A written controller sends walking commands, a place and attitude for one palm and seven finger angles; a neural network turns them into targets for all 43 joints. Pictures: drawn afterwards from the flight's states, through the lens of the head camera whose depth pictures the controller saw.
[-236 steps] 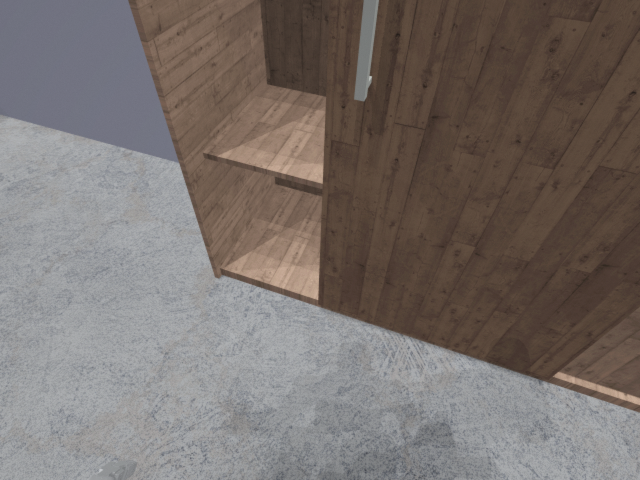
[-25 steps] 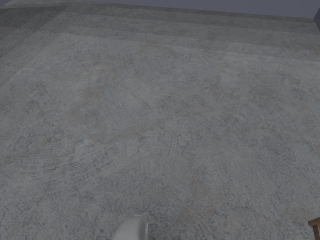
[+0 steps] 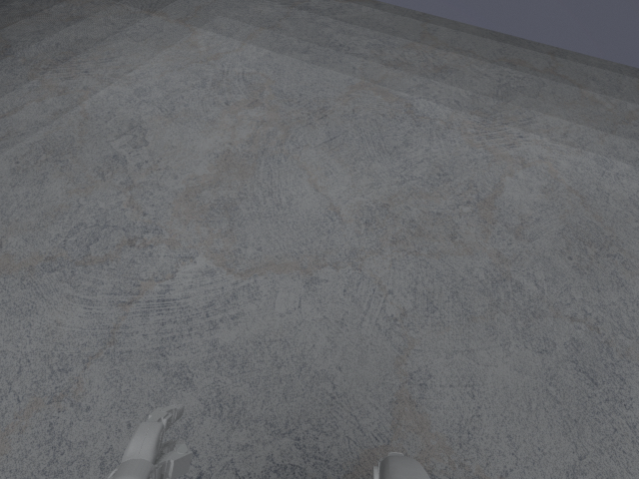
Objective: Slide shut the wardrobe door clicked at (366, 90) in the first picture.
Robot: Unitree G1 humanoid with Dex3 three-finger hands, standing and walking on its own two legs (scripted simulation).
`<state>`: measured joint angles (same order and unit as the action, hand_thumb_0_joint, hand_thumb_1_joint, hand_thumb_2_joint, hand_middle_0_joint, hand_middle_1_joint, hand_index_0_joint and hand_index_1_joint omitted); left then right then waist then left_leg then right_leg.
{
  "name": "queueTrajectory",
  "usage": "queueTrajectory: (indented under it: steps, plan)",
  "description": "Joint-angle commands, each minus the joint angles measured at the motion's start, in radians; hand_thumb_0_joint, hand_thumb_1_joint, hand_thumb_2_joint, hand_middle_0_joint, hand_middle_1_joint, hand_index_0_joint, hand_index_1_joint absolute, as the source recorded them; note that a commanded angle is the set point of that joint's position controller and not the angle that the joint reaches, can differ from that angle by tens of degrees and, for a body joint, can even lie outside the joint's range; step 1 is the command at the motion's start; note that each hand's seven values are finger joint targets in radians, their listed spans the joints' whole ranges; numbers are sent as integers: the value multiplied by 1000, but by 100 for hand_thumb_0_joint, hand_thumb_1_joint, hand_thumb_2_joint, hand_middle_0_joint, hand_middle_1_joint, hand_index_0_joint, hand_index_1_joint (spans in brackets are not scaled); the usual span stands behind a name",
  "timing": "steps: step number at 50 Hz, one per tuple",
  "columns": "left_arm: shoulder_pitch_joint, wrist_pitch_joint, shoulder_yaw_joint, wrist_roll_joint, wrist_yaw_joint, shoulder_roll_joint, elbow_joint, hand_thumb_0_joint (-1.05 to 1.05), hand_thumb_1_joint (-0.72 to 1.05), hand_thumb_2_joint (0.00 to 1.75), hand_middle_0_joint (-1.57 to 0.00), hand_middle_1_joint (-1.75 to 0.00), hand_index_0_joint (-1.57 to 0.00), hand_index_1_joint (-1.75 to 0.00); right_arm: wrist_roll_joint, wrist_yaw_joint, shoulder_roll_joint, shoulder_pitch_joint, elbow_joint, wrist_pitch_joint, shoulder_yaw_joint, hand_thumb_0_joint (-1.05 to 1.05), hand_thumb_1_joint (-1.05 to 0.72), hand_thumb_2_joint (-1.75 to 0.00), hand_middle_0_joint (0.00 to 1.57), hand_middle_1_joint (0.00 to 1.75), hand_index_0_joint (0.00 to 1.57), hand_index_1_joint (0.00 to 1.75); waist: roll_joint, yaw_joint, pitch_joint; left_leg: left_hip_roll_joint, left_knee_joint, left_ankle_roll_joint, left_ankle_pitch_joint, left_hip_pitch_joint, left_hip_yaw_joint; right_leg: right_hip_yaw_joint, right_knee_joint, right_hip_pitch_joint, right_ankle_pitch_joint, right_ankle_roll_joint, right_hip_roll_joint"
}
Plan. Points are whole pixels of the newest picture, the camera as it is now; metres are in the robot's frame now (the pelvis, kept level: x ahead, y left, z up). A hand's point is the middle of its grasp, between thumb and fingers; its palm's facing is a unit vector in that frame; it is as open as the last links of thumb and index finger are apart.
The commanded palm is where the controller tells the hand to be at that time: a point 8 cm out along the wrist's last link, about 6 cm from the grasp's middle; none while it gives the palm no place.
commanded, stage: walk to a spot facing it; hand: right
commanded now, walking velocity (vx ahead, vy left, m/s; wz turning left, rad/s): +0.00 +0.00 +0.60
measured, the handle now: out of the picture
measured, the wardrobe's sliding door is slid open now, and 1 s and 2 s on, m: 0.40 0.40 0.40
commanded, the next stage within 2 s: turn to face it in 1.10 s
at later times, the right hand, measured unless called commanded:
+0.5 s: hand out of the picture +0.13 -0.23 -0.16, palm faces -0.26 +0.94 -0.20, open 7.4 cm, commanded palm none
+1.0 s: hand out of the picture +0.10 -0.12 -0.15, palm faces -0.46 +0.86 -0.22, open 7.4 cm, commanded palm none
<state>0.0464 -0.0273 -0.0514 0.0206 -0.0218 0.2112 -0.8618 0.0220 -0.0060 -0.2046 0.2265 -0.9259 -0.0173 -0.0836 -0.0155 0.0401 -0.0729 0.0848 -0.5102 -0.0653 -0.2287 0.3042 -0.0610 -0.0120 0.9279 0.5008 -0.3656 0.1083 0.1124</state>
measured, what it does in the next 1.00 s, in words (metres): steps on the spot, turning left: right foot, then left foot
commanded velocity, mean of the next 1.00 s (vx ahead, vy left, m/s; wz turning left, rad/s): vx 0.11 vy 0.00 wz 0.46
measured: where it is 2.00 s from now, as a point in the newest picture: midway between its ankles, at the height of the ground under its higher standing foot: outside the picture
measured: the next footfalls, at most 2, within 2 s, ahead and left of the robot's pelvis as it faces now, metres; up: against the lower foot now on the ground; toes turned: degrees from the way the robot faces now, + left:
right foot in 0.12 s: +0.06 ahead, -0.14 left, +0.00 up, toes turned +2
left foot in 0.64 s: -0.05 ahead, +0.09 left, +0.00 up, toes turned +31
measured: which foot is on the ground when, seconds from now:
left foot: down 0.00-0.12, up 0.14-0.62, down 0.64-1.00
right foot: up 0.00-0.10, down 0.12-0.64, up 0.66-1.00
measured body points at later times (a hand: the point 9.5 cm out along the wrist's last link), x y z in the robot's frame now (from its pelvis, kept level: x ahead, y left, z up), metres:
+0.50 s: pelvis -0.01 -0.05 +0.01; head +0.03 -0.06 +0.45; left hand -0.05 +0.20 -0.13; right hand +0.14 -0.28 -0.15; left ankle -0.09 +0.09 -0.66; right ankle +0.02 -0.15 -0.74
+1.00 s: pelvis -0.01 +0.02 +0.01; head -0.03 +0.04 +0.46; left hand -0.10 +0.27 -0.15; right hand +0.12 -0.16 -0.13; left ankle -0.08 +0.07 -0.74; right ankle +0.12 -0.09 -0.66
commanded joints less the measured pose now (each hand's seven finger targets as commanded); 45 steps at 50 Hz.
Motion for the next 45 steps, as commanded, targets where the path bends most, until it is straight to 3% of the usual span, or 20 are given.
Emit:
queueTrajectory:
  steps: [1,4,5,6,7,8,9,13,20,26,28,30,31,32,33,34,35,36,40,45]
  plan:
    - [26,18,-16,-13,-10,67,67,0,90,90,-20,-30,-20,-30,4,-11,-195,51,83,13,-48,0,-90,-90,20,30,20,30,191,10,184,-237,38,-122,671,-212,-293,38,-172,-62,-45,-11,-72]
    - [115,25,-22,-23,-15,89,50,0,90,90,-20,-30,-20,-30,1,-16,-201,-15,99,2,-48,0,-90,-90,20,30,20,30,189,-44,215,-217,-36,-64,597,-144,-318,24,-440,-244,75,-34,-79]
    - [172,33,-29,-19,-18,124,37,0,90,90,-20,-30,-20,-30,-8,-16,-173,-29,115,-2,-41,0,-90,-90,20,30,20,30,108,-69,244,-155,-111,-13,441,-24,-271,-4,-575,-425,217,-54,-16]
    - [193,41,-43,-5,-18,217,40,0,90,90,-20,-30,-20,-30,-19,-7,-112,-6,137,-5,-29,0,-90,-90,20,30,20,30,-173,-72,247,-14,-278,59,-77,219,-130,-223,-629,-591,459,-125,243]
    - [180,31,-46,-5,-15,257,53,0,90,90,-20,-30,-20,-30,-4,-2,-116,29,131,-2,-29,0,-90,-90,20,30,20,30,-275,-53,210,-15,-521,105,-390,304,-24,-299,-577,-561,709,-209,391]
    - [141,28,-33,1,-18,186,54,0,90,90,-20,-30,-20,-30,7,-4,-154,55,88,-14,-41,0,-90,-90,20,30,20,30,-196,-43,176,-50,-652,119,-335,273,-57,-204,-572,-455,697,-213,343]
    - [90,31,-19,-1,-23,149,70,0,90,90,-20,-30,-20,-30,8,0,-155,63,74,-24,-49,0,-90,-90,20,30,20,30,-213,-14,121,-63,-709,127,-278,255,-56,-139,-599,-357,648,-193,292]
    - [130,44,-13,3,-22,134,67,0,90,90,-20,-30,-20,-30,4,25,-122,51,75,-32,-44,0,-90,-90,20,30,20,30,-163,-19,96,-85,-787,143,-164,272,8,14,-581,-387,628,-174,185]
    - [228,41,-35,2,-16,142,26,0,90,90,-20,-30,-20,-30,1,36,-85,-37,99,-48,-34,0,-90,-90,20,30,20,30,-153,-62,60,-139,-626,153,-153,270,62,50,-635,-401,354,-223,240]
    - [266,34,-59,10,-4,174,-19,0,90,90,-20,-30,-20,-30,-1,38,-56,-97,117,-36,-17,0,-90,-90,20,30,20,30,-208,-93,97,-137,-327,127,-236,141,145,123,-576,-413,422,-233,283]
    - [268,32,-65,11,2,190,-29,0,90,90,-20,-30,-20,-30,-3,34,-53,-90,115,-26,-15,0,-90,-90,20,30,20,30,-210,-87,115,-121,-225,106,-222,72,161,147,-528,-396,454,-216,294]
    - [250,28,-67,5,7,186,-30,0,90,90,-20,-30,-20,-30,-2,28,-79,-10,94,-12,-20,0,-90,-90,20,30,20,30,-152,-40,164,-110,5,83,-29,-88,173,219,-393,-348,425,-148,273]
    - [264,25,-59,-2,13,161,-24,0,90,90,-20,-30,-20,-30,2,22,-137,54,74,2,-29,0,-90,-90,20,30,20,30,-28,-6,204,-180,138,56,80,-252,90,261,-242,-238,278,-85,229]
    - [251,18,-33,-2,19,70,19,0,90,90,-20,-30,-20,-30,11,9,-261,109,56,17,-48,0,-90,-90,20,30,20,30,338,24,185,-426,221,-29,264,-399,-275,273,-13,80,-229,-24,84]
    - [189,4,-27,5,13,89,50,0,90,90,-20,-30,-20,-30,-9,-4,-303,145,48,6,-57,0,-90,-90,20,30,20,30,341,54,190,-507,210,-110,349,-366,-364,140,142,171,-298,-16,37]
    - [166,-3,-31,4,14,105,56,0,90,90,-20,-30,-20,-30,-12,-9,-270,135,49,1,-51,0,-90,-90,20,30,20,30,224,42,149,-481,228,-123,201,-328,-292,78,198,192,-219,-25,58]
    - [141,-7,-31,5,16,99,46,0,90,90,-20,-30,-20,-30,-11,-14,-243,80,55,4,-53,0,-90,-90,20,30,20,30,300,27,112,-414,257,-92,77,-302,-289,58,220,223,-147,-29,59]
    - [125,-3,-38,11,21,120,32,0,90,90,-20,-30,-20,-30,-13,-12,-204,53,52,16,-40,0,-90,-90,20,30,20,30,239,15,66,-381,277,-79,2,-265,-273,47,241,223,-60,-24,57]
    - [212,9,-42,19,35,104,-33,0,90,90,-20,-30,-20,-30,-15,-1,-150,45,42,57,-14,0,-90,-90,20,30,20,30,128,-40,51,-286,280,-53,122,-237,-131,57,198,157,126,-3,47]
    - [167,16,-38,17,35,89,-35,0,90,90,-20,-30,-20,-30,-10,1,-116,146,-7,78,0,0,-90,-90,20,30,20,30,127,-25,2,-284,313,-71,127,-252,-171,39,155,198,166,-1,29]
